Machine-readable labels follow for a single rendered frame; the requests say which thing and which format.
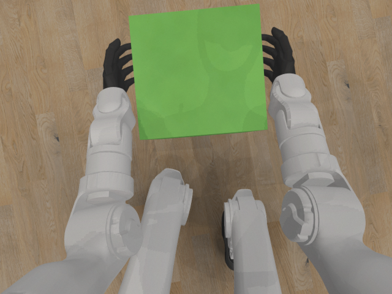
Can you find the robot left upper arm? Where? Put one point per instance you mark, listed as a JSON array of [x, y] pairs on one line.
[[98, 241]]

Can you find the right robot forearm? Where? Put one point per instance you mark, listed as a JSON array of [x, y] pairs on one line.
[[301, 139]]

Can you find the left robot forearm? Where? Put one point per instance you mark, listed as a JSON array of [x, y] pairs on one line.
[[109, 153]]

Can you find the robot right thigh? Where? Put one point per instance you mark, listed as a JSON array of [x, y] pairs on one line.
[[254, 266]]

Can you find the robot right shin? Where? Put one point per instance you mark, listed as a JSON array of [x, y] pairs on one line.
[[259, 204]]

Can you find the right robot hand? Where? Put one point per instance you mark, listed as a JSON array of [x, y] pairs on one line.
[[283, 61]]

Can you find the robot right upper arm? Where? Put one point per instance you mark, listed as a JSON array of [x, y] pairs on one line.
[[328, 224]]

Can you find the left robot hand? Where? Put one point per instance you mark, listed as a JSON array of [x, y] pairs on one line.
[[113, 74]]

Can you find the carton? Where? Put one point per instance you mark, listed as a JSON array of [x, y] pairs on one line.
[[198, 72]]

